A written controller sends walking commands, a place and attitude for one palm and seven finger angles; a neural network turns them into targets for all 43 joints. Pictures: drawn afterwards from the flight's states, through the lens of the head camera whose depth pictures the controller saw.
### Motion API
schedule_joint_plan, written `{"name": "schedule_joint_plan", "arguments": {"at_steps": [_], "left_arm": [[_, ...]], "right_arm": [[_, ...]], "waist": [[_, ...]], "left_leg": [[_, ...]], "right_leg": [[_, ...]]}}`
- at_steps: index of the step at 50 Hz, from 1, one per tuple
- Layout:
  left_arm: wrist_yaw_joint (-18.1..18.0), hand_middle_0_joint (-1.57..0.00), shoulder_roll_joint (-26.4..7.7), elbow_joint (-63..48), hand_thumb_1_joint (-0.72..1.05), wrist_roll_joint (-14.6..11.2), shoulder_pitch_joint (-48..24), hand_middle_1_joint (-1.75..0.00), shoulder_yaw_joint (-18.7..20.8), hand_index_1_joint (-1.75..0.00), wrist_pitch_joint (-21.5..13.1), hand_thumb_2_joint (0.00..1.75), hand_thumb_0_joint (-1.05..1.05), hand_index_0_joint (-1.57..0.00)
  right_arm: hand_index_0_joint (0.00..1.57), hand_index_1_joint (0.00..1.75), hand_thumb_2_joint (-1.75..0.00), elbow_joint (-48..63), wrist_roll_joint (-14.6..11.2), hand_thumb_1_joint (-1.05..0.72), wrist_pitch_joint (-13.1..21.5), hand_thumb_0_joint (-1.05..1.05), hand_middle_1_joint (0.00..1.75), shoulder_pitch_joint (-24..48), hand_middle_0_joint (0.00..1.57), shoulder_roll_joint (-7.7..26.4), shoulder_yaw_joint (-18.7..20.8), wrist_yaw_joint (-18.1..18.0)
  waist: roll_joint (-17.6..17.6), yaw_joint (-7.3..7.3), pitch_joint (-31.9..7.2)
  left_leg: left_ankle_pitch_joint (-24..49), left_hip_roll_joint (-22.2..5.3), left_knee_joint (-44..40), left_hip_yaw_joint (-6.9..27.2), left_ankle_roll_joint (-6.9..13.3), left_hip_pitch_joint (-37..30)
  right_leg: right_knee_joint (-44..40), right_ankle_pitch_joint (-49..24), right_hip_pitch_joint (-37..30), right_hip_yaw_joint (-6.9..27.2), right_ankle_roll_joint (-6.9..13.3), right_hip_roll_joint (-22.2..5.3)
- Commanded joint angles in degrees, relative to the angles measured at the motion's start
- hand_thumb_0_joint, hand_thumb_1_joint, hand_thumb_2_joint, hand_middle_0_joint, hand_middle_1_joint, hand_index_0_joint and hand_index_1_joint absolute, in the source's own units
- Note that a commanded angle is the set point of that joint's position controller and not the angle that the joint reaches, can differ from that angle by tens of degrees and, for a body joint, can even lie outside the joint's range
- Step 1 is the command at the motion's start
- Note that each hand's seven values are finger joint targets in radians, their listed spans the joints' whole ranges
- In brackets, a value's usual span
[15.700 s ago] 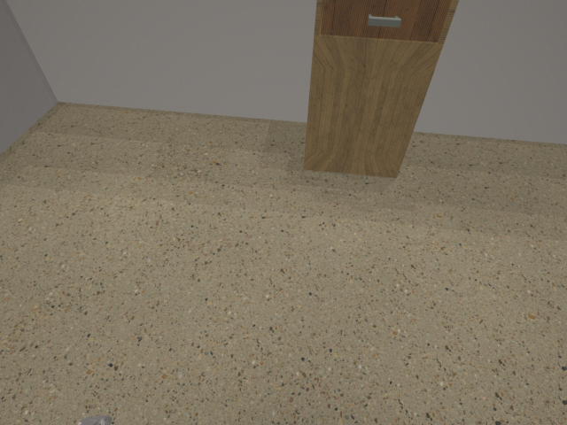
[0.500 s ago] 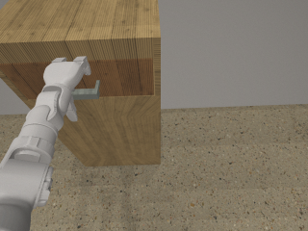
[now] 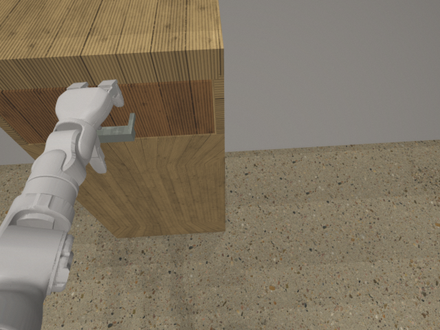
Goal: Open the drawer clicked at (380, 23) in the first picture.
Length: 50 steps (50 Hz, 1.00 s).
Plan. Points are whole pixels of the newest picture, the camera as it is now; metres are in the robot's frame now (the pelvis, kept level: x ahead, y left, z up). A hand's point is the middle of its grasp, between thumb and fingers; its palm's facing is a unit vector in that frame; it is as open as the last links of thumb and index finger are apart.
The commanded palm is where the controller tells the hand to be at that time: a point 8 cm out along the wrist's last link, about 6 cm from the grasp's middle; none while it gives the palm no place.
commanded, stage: lower the fingers behind the handle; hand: left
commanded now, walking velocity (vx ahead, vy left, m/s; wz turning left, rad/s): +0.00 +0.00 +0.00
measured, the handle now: (108, 126) +0.52 +0.24 +0.03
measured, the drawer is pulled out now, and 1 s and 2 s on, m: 0.00 0.00 0.00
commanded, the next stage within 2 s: close the thumb around the handle in 1.44 s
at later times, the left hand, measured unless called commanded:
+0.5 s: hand (108, 139) +0.47 +0.22 +0.05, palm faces -0.07 -0.03 -1.00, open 13.8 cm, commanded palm +0.45 +0.23 +0.10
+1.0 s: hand (109, 143) +0.47 +0.22 +0.04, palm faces -0.04 -0.02 -1.00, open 14.0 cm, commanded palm +0.45 +0.22 +0.07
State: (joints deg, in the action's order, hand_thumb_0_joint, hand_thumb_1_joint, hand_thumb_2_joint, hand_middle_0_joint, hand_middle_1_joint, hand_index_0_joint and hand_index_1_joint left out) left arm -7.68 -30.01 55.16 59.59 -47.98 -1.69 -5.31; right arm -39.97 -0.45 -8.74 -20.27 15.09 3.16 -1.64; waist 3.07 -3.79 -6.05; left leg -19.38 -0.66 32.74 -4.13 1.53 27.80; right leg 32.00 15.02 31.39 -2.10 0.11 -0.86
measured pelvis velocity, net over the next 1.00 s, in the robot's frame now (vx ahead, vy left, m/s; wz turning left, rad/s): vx -0.01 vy -0.01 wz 0.00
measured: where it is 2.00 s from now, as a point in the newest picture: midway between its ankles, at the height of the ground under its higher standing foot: outside the picture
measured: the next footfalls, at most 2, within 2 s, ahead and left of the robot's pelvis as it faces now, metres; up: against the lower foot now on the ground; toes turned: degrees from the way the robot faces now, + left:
none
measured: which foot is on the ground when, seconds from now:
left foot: down 0.00-1.00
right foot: down 0.00-1.00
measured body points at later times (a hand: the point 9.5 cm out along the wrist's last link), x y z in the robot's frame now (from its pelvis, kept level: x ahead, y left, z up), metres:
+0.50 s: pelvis +0.00 +0.00 -0.01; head +0.08 -0.02 +0.44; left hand +0.47 +0.22 +0.11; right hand +0.03 -0.28 -0.14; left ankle -0.05 +0.10 -0.73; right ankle -0.01 -0.12 -0.73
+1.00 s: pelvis -0.01 -0.01 -0.01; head +0.07 -0.02 +0.43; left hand +0.46 +0.22 +0.10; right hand +0.01 -0.28 -0.15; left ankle -0.05 +0.10 -0.73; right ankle -0.01 -0.12 -0.73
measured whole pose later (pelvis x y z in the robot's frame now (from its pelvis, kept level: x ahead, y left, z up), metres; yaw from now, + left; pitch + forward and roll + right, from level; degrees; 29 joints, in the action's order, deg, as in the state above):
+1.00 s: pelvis -0.01 -0.01 -0.01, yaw +0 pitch +18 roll +0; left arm -15.9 -28.3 62.3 61.9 -49.6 -2.0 -3.6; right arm -40.5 0.3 -6.8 -20.1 15.2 3.3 -1.4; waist 2.5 -5.1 -7.6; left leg -20.9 -1.3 39.3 -3.5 1.2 35.9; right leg 37.8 16.3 39.1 -2.5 0.7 -0.6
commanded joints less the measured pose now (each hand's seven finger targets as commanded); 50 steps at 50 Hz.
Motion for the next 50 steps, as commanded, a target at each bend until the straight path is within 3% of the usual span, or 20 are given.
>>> {"name": "schedule_joint_plan", "arguments": {"at_steps": [1,5,8,11,14,16,17,19,21,24,25,26,30,33,35,40,42,44,45,50], "left_arm": [[-3.5,-0.30,-14.4,-14.0,-0.50,-0.1,-24.3,-1.20,4.1,-1.20,-1.5,0.30,0.00,-0.30],[-5.5,-0.30,-12.3,-13.8,-0.50,0.0,-25.7,-1.20,3.0,-1.20,-1.6,0.30,0.00,-0.30],[-7.3,-0.30,-12.9,-11.3,-0.50,0.9,-28.5,-1.20,2.9,-1.20,-0.4,0.30,0.00,-0.30],[-8.2,-0.30,-14.4,-9.5,-0.50,1.3,-28.7,-1.20,4.1,-1.20,0.5,0.30,0.00,-0.30],[-8.2,-0.30,-12.7,-7.6,-0.50,1.7,-28.6,-1.20,2.6,-1.20,1.5,0.30,0.00,-0.30],[-7.7,-0.30,-14.5,-7.5,-0.50,1.5,-26.7,-1.20,4.4,-1.20,1.3,0.30,0.00,-0.30],[-7.3,-0.30,-13.7,-7.6,-0.50,1.4,-25.5,-1.20,3.9,-1.20,1.2,0.30,0.00,-0.30],[-6.8,-0.30,-11.1,-7.0,-0.50,1.4,-23.5,-1.20,2.3,-1.20,1.1,0.30,0.00,-0.30],[-6.5,-0.30,-12.5,-6.8,-0.50,1.2,-23.0,-1.20,3.5,-1.20,0.5,0.30,0.00,-0.30],[-7.1,-0.30,-12.2,-8.4,-0.50,1.5,-23.1,-1.20,3.3,-1.20,-0.5,0.30,0.00,-0.30],[-7.6,-0.30,-14.0,-9.6,-0.50,1.6,-23.6,-1.20,5.0,-1.20,-1.2,0.30,0.00,-0.30],[-8.1,-0.30,-14.4,-10.5,-0.50,1.8,-23.4,-1.20,5.3,-1.20,-1.6,0.30,0.00,-0.30],[-10.2,-0.30,-14.5,-7.9,-0.50,2.2,-23.3,-1.20,5.5,-1.20,-0.9,0.30,0.00,-0.30],[-11.3,-0.30,-11.9,-6.5,-0.50,2.8,-24.5,-1.20,3.1,-1.20,0.6,0.30,0.00,-0.30],[-11.3,-0.30,-13.0,-4.6,-0.50,2.6,-24.3,-1.20,4.1,-1.20,1.4,0.30,0.00,-0.30],[-9.8,-0.30,-10.4,-1.2,-0.50,2.6,-22.7,-1.20,1.8,-1.20,2.4,0.30,0.00,-0.30],[-9.4,-0.30,-10.3,-1.4,-0.50,2.6,-22.1,-1.20,1.6,-1.20,2.0,0.30,0.00,-0.30],[-8.9,-0.30,-8.0,0.8,-0.50,2.4,-21.0,-1.20,-0.5,-1.20,2.3,0.30,0.00,-0.30],[-8.7,-0.30,-8.9,0.6,-0.50,2.3,-21.5,-1.20,0.7,-1.20,1.8,0.30,0.00,-0.30],[-8.7,-0.30,-10.0,0.8,-0.50,3.4,-20.1,-1.20,1.3,-1.20,1.1,0.30,0.00,-0.30]], "right_arm": [[0.20,0.30,-0.90,4.6,0.3,-0.90,1.4,0.00,0.30,-3.8,0.20,8.7,3.2,-0.7],[0.20,0.30,-0.90,3.6,0.5,-0.90,1.7,0.00,0.30,-4.2,0.20,8.7,3.5,-0.4],[0.20,0.30,-0.90,2.7,0.6,-0.90,2.0,0.00,0.30,-4.5,0.20,8.8,3.3,-0.5],[0.20,0.30,-0.90,2.8,0.7,-0.90,2.2,0.00,0.30,-4.7,0.20,8.8,3.2,-0.6],[0.20,0.30,-0.90,2.9,0.7,-0.90,2.4,0.00,0.30,-4.6,0.20,8.6,3.1,-0.6],[0.20,0.30,-0.90,3.1,0.8,-0.90,2.4,0.00,0.30,-4.9,0.20,8.9,3.1,-0.7],[0.20,0.30,-0.90,3.5,0.9,-0.90,2.3,0.00,0.30,-4.9,0.20,8.7,3.1,-0.7],[0.20,0.30,-0.90,3.7,0.8,-0.90,2.3,0.00,0.30,-4.7,0.20,8.6,3.3,-0.6],[0.20,0.30,-0.90,3.5,0.8,-0.90,2.2,0.00,0.30,-5.1,0.20,9.0,3.2,-0.6],[0.20,0.30,-0.90,3.8,0.9,-0.90,2.2,0.00,0.30,-4.9,0.20,8.8,3.3,-0.7],[0.20,0.30,-0.90,3.6,1.1,-0.90,2.2,0.00,0.30,-4.9,0.20,8.9,3.4,-0.7],[0.20,0.30,-0.90,3.6,1.2,-0.90,2.2,0.00,0.30,-5.1,0.20,8.8,3.5,-0.7],[0.20,0.30,-0.90,2.9,1.2,-0.90,2.4,0.00,0.30,-5.0,0.20,9.0,3.3,-0.5],[0.20,0.30,-0.90,2.4,1.3,-0.90,2.7,0.00,0.30,-5.5,0.20,8.8,3.5,-0.3],[0.20,0.30,-0.90,1.9,1.3,-0.90,2.6,0.00,0.30,-5.7,0.20,9.1,3.5,-0.3],[0.20,0.30,-0.90,2.2,1.0,-0.90,2.6,0.00,0.30,-5.9,0.20,9.1,3.3,-0.5],[0.20,0.30,-0.90,2.2,1.1,-0.90,2.7,0.00,0.30,-6.1,0.20,9.1,3.3,-0.5],[0.20,0.30,-0.90,2.5,0.8,-0.90,2.8,0.00,0.30,-5.9,0.20,9.1,3.0,-0.5],[0.20,0.30,-0.90,2.5,0.7,-0.90,2.9,0.00,0.30,-6.3,0.20,9.2,3.1,-0.6],[0.20,0.30,-0.90,2.9,0.9,-0.90,3.0,0.00,0.30,-6.6,0.20,9.3,3.1,-0.7]], "waist": [[-0.1,0.28,-24.1],[-0.1,-0.83,-22.4],[0.2,-1.77,-21.5],[0.1,-1.40,-24.1],[0.6,-1.80,-23.0],[0.3,-1.13,-25.5],[0.2,-0.83,-26.2],[-0.4,-1.14,-23.6],[-2.3,-1.24,-22.9],[-1.5,-1.16,-22.8],[-1.2,-0.99,-23.3],[-0.6,-0.66,-25.7],[-1.3,-1.26,-22.7],[0.4,-1.94,-23.2],[-1.3,-2.22,-23.7],[-2.9,-2.64,-22.2],[-1.8,-2.31,-22.2],[-3.1,-3.15,-18.9],[-4.8,-3.13,-18.9],[-3.4,-2.58,-20.1]], "left_leg": [[31.6,1.1,-0.2,2.5,0.7,-10.3],[32.0,0.8,0.4,3.3,0.4,-11.2],[26.4,1.1,0.3,3.2,0.4,-9.7],[27.0,1.5,0.9,2.8,0.6,-8.7],[27.0,1.3,1.1,2.8,0.4,-8.3],[29.6,1.3,1.7,2.5,0.5,-8.6],[30.4,1.3,2.0,2.4,0.6,-8.5],[31.1,1.1,2.0,2.4,0.5,-8.0],[30.0,1.0,2.1,2.4,0.7,-6.9],[27.9,1.3,2.1,2.3,0.7,-6.4],[28.6,1.3,2.4,2.3,0.8,-6.2],[29.2,1.3,2.7,2.3,0.8,-6.7],[25.8,1.6,2.9,2.3,0.7,-4.0],[24.8,1.6,3.2,2.2,0.5,-4.5],[24.5,1.6,3.6,2.1,0.7,-3.8],[22.3,1.7,3.5,2.1,0.8,-2.2],[21.8,1.6,3.6,2.1,0.8,-2.4],[18.9,1.7,3.6,1.9,0.9,-0.6],[18.7,1.6,3.6,2.1,1.0,-0.1],[17.9,1.8,4.8,1.9,1.1,1.1]], "right_leg": [[0.4,-22.6,-14.2,0.7,1.8,2.3],[0.5,-20.3,-10.7,0.2,1.8,2.6],[0.6,-17.4,-9.0,0.1,1.9,2.6],[1.1,-19.5,-11.2,0.6,1.8,2.4],[1.5,-19.2,-9.9,0.2,1.8,2.4],[1.9,-21.8,-12.0,0.6,1.6,2.3],[2.1,-22.8,-12.5,0.7,1.6,2.4],[2.0,-22.8,-11.1,0.3,1.6,2.4],[2.0,-22.8,-11.4,0.5,1.4,2.4],[2.0,-21.6,-10.9,0.6,1.5,2.4],[2.3,-22.2,-11.3,0.8,1.7,2.3],[2.8,-22.7,-12.0,1.0,1.6,2.3],[2.9,-20.5,-10.1,0.8,1.7,2.5],[3.0,-19.3,-8.3,0.6,1.7,2.5],[3.0,-19.8,-9.0,0.8,1.7,2.5],[2.8,-18.6,-8.3,0.7,1.5,2.5],[3.1,-17.9,-7.5,0.8,1.6,2.5],[2.5,-16.3,-6.1,0.7,1.5,2.5],[2.5,-16.0,-6.4,0.7,1.5,2.6],[3.7,-15.3,-5.3,1.0,1.6,2.6]]}}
